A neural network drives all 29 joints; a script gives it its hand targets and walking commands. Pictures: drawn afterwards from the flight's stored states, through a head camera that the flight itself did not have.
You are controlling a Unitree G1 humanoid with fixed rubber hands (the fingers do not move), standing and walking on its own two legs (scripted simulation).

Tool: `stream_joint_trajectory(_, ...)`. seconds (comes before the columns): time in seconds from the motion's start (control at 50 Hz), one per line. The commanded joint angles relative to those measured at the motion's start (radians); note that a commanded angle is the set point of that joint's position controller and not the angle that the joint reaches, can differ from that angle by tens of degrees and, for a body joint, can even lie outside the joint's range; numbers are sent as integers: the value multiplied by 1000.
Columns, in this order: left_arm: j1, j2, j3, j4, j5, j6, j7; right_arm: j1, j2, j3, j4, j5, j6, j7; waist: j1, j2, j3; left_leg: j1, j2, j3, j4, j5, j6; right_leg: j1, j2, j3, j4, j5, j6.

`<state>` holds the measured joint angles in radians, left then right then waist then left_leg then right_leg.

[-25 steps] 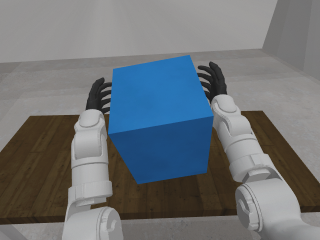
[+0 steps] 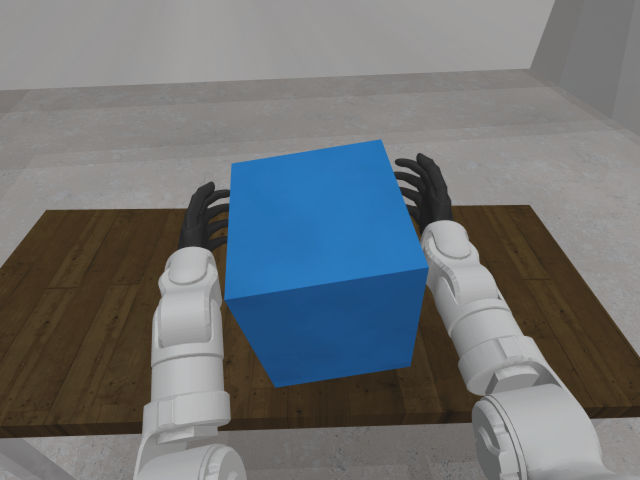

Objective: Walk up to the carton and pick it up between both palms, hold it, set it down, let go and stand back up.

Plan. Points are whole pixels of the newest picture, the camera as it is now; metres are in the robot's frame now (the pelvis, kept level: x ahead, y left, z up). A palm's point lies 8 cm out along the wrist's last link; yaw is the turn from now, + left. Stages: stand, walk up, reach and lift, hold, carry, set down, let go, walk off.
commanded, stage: set down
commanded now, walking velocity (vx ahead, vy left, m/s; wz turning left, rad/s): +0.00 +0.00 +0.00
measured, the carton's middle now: (325, 270) +0.38 +0.00 +0.08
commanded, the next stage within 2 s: none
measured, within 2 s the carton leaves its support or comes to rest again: neither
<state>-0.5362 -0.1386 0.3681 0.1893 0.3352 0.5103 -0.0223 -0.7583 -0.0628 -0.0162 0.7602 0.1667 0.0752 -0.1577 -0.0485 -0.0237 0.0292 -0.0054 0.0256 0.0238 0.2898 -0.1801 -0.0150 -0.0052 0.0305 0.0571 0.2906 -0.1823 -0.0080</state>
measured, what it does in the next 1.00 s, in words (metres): stands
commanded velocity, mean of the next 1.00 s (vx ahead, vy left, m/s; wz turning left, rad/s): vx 0.00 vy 0.00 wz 0.00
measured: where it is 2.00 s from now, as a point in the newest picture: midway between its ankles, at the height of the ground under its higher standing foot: outside the picture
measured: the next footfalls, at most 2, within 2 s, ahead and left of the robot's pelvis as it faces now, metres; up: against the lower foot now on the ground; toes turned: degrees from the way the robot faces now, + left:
none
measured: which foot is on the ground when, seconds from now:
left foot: down 0.00-1.00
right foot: down 0.00-1.00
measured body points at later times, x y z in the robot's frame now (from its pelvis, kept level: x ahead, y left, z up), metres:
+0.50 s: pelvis +0.01 +0.00 +0.00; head +0.01 +0.00 +0.45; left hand +0.38 +0.15 +0.13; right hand +0.42 -0.15 +0.14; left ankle -0.01 +0.13 -0.75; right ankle -0.01 -0.11 -0.75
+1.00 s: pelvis +0.01 +0.00 +0.00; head +0.04 +0.00 +0.45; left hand +0.38 +0.15 +0.08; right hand +0.43 -0.14 +0.10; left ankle -0.01 +0.13 -0.75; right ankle -0.01 -0.11 -0.75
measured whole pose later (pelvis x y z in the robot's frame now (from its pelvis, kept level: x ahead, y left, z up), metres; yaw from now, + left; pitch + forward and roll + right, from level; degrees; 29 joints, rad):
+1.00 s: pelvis +0.01 +0.00 +0.00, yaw +0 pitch +0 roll +0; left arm -0.49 -0.23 0.37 0.28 0.34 0.32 0.07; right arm -0.74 -0.06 -0.18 0.90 0.02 -0.10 -0.01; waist 0.01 -0.02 0.07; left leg -0.09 0.03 0.02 0.27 -0.17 -0.02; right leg -0.10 0.03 0.06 0.29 -0.18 -0.01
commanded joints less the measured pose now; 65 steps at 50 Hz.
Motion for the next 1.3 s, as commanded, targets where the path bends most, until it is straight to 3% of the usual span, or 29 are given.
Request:
stream_joint_trajectory(0.0, -634, -377, -452, -92, -88, -65, -85, -565, 495, 230, -249, -54, -78, 151, 9, -31, -327, 164, -37, 26, 35, 297, -4, 28, 20, -162, -28, 318, 59)
stream_joint_trajectory(0.06, -649, -379, -443, -57, -65, -76, -70, -555, 473, 170, -161, -90, -81, 180, 18, 9, -300, 159, -28, 26, 4, 223, -12, -44, 24, -176, -50, 157, 37)
stream_joint_trajectory(0.12, -587, -357, -364, 48, -29, -74, -77, -561, 466, 133, -124, -111, -77, 206, 83, -24, -205, 88, -25, 46, -36, 119, 19, -65, 12, -166, -66, 57, 38)
stream_joint_trajectory(0.14, -593, -351, -354, 45, -20, -78, -68, -533, 459, 106, -79, -140, -80, 213, 54, -25, -229, 87, -27, 48, -48, 82, 20, -60, 8, -169, -58, 48, 38)
stream_joint_trajectory(0.22, -558, -350, -309, 69, 13, -87, -63, -513, 445, 104, -53, -157, -77, 230, 89, -35, -203, 71, -23, 52, -50, 127, 14, -40, 16, -166, -42, 98, 44)
stream_joint_trajectory(0.26, -574, -373, -352, 59, -28, -97, -59, -537, 453, 98, -126, -171, -106, 227, 51, -44, -324, 119, -20, 43, -19, 191, 8, -36, 19, -180, -33, 180, 48)
stream_joint_trajectory(0.34, -551, -368, -329, 53, -2, -130, -42, -524, 463, 105, -99, -179, -128, 231, 100, -13, -351, 121, -29, 57, 5, 293, -6, -30, 18, -169, -25, 265, 43)
stream_joint_trajectory(0.36, -574, -398, -379, -11, -34, -154, -33, -527, 469, 136, -137, -159, -146, 232, 81, 8, -464, 155, -26, 46, 31, 377, -17, -20, 25, -174, -11, 338, 41)
stream_joint_trajectory(0.38, -566, -392, -373, -15, -39, -164, -28, -508, 480, 142, -132, -167, -148, 228, 78, -33, -471, 156, -33, 53, 34, 384, -5, -18, 17, -170, -14, 379, 50)
stream_joint_trajectory(0.4, -535, -391, -365, -22, -16, -170, -24, -500, 474, 151, -126, -164, -150, 226, 97, -21, -458, 165, -26, 52, 42, 436, -11, -6, 27, -175, -5, 396, 45)
stream_joint_trajectory(0.48, -481, -397, -343, 49, 11, -164, -29, -413, 439, 96, -29, -200, -144, 228, 77, 0, -375, 129, -19, 61, 30, 394, -15, -11, 22, -161, -6, 386, 39)
stream_joint_trajectory(0.5, -459, -388, -340, 76, 0, -162, -36, -415, 427, 99, -45, -199, -142, 223, 87, -33, -318, 112, -21, 65, 21, 361, -4, -30, 22, -158, -16, 371, 40)
stream_joint_trajectory(0.54, -503, -425, -386, 13, -20, -174, -23, -429, 435, 85, -54, -197, -165, 232, 61, 6, -415, 167, -15, 55, 39, 414, -23, -56, 28, -172, -20, 352, 31)
stream_joint_trajectory(0.56, -482, -429, -417, -35, -30, -179, -18, -420, 446, 129, -95, -186, -176, 224, 70, 10, -490, 203, -15, 50, 76, 520, -27, -61, 35, -176, -7, 442, 31)
stream_joint_trajectory(0.6, -473, -443, -412, -9, -14, -192, -4, -374, 430, 85, -20, -201, -175, 232, 50, 24, -461, 230, -3, 44, 79, 535, -38, -129, 41, -183, -24, 383, 21)
stream_joint_trajectory(0.64, -470, -421, -368, 44, -4, -201, 0, -418, 409, 61, -8, -216, -175, 240, 83, 4, -400, 201, 1, 51, 62, 482, -29, -137, 40, -176, -30, 334, 20)
stream_joint_trajectory(0.66, -477, -439, -389, 23, -2, -203, -1, -429, 422, 62, -24, -220, -185, 237, 70, 21, -424, 199, 0, 46, 62, 496, -33, -126, 36, -175, -27, 357, 14)
stream_joint_trajectory(0.68, -476, -429, -371, 44, -7, -209, -1, -431, 426, 66, -18, -227, -195, 239, 96, -5, -415, 164, -5, 60, 60, 473, -29, -96, 36, -174, -23, 338, 19)
stream_joint_trajectory(0.7, -486, -433, -370, 37, -6, -219, 3, -424, 418, 39, -7, -236, -200, 244, 81, 11, -430, 182, -4, 56, 64, 491, -27, -125, 39, -172, -23, 350, 15)
stream_joint_trajectory(0.8, -467, -429, -338, 78, 20, -242, 13, -423, 432, 50, 3, -245, -207, 250, 116, 7, -430, 115, -7, 72, 46, 440, -15, -100, 26, -151, -10, 396, 27)
stream_joint_trajectory(0.88, -483, -418, -328, 106, 12, -271, 20, -415, 436, 6, 42, -271, -217, 263, 113, -13, -443, 114, -1, 75, 34, 402, -9, -134, 21, -151, -26, 326, 21)
stream_joint_trajectory(0.9, -463, -445, -335, 103, 11, -272, 21, -370, 436, 9, 59, -274, -216, 266, 91, 2, -438, 139, 2, 70, 46, 432, -18, -127, 29, -154, -23, 332, 14)
stream_joint_trajectory(0.94, -471, -433, -325, 107, 15, -272, 21, -384, 436, -4, 59, -289, -213, 271, 105, -4, -433, 115, -3, 79, 37, 405, -16, -132, 26, -160, -26, 310, 15)
stream_joint_trajectory(1.0, -516, -471, -372, 92, -16, -319, 34, -402, 454, -3, 39, -308, -250, 267, 77, 16, -544, 125, -5, 70, 68, 472, -27, -131, 27, -157, 5, 425, 21)
stream_joint_trajectory(1.02, -499, -473, -359, 85, 0, -323, 40, -412, 476, 24, 15, -294, -257, 263, 120, 27, -567, 107, -8, 76, 70, 489, -28, -91, 25, -149, 11, 450, 17)
stream_joint_trajectory(1.04, -475, -477, -364, 121, -4, -333, 38, -396, 481, 12, 35, -301, -260, 264, 92, 2, -564, 107, -5, 75, 71, 496, -23, -82, 20, -147, 8, 477, 14)
stream_joint_trajectory(1.06, -443, -463, -356, 115, 4, -334, 38, -377, 474, 37, 39, -294, -264, 264, 114, 20, -550, 113, -5, 78, 75, 519, -24, -85, 27, -147, 17, 485, 16)
stream_joint_trajectory(1.24, -418, -486, -366, 150, -5, -368, 49, -345, 459, 5, 90, -317, -279, 272, 95, 22, -531, 149, 11, 72, 82, 559, -41, -149, 32, -158, -6, 438, -5)
stream_joint_trajectory(1.28, -431, -494, -341, 162, 16, -372, 52, -349, 465, 13, 113, -308, -281, 272, 122, 33, -512, 121, 7, 69, 83, 547, -37, -136, 28, -146, -2, 445, -5)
